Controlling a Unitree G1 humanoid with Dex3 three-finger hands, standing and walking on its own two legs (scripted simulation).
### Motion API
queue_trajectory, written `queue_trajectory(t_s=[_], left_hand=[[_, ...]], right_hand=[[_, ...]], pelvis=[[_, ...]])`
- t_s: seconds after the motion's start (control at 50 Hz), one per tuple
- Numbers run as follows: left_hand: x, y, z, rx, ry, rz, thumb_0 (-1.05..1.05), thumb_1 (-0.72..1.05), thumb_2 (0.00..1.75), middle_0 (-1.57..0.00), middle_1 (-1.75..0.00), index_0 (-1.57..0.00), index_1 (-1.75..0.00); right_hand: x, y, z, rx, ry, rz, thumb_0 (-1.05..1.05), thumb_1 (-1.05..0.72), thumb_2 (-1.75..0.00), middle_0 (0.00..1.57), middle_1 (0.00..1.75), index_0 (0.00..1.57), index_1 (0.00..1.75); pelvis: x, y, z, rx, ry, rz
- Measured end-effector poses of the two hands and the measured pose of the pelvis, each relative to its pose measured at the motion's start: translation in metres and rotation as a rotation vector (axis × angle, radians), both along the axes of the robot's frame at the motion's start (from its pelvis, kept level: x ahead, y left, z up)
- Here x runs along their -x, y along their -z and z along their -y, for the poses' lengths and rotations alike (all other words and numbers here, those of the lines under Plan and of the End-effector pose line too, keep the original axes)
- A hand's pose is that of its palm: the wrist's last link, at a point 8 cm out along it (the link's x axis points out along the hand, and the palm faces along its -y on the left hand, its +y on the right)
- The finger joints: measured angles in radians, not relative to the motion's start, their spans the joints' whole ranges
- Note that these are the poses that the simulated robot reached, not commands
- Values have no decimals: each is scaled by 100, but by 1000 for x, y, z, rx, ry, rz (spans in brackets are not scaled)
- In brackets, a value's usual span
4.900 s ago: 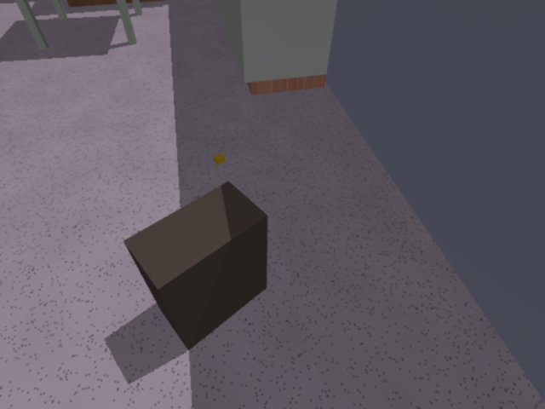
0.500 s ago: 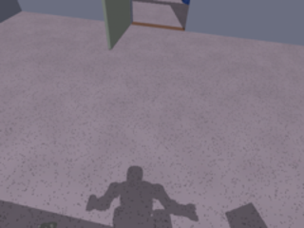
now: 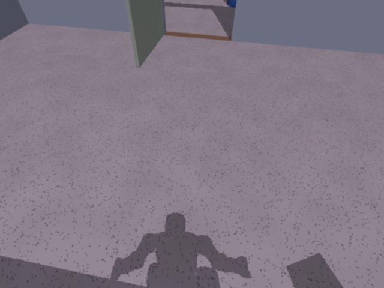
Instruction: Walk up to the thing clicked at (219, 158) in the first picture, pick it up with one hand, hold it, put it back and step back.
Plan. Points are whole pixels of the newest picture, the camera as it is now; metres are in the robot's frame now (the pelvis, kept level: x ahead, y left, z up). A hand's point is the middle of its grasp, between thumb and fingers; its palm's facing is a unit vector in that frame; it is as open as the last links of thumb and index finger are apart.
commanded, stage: stand
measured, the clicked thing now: out of the picture -0.16 -1.48 -0.77
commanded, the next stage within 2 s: none
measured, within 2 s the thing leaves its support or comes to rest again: neither
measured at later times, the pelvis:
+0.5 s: pelvis +0.00 -0.01 +0.00, yaw -1 degrees
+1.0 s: pelvis +0.01 -0.01 +0.00, yaw -1 degrees
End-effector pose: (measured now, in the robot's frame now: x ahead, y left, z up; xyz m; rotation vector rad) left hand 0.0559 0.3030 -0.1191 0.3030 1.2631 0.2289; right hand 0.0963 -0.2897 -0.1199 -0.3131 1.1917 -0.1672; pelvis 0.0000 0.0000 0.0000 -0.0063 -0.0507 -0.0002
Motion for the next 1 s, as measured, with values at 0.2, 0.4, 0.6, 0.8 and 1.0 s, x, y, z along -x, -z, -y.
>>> queue_trajectory(t_s=[0.2, 0.4, 0.6, 0.8, 1.0], left_hand=[[1, 1, 5, 2, 23, 1, 1, 90, 90, -20, -30, -20, -30], [-7, 2, 10, 7, 39, 0, 1, 90, 90, -20, -30, -20, -30], [-22, -1, 13, 5, 53, 20, 1, 90, 90, -20, -30, -20, -30], [-31, -3, 14, 4, 54, 35, 1, 90, 90, -20, -30, -20, -30], [-28, -1, 14, 3, 46, 11, 1, 90, 90, -20, -30, -20, -30]], right_hand=[[28, 1, 10, 6, 36, -43, 0, -90, -89, 20, 30, 20, 30], [45, 2, 18, 19, 59, -87, 0, -90, -89, 20, 30, 20, 30], [35, 3, 16, 10, 52, -70, 0, -90, -89, 20, 30, 20, 30], [20, 2, 16, 9, 39, -41, 0, -90, -89, 20, 30, 20, 30], [16, 2, 18, 14, 32, -53, 0, -90, -89, 20, 30, 20, 30]], pelvis=[[4, 0, 4, -1, 6, -2], [1, 0, 7, -3, 14, -9], [-4, 0, 9, -4, 19, -14], [-9, -1, 10, -4, 21, -15], [-14, -1, 11, -5, 21, -21]])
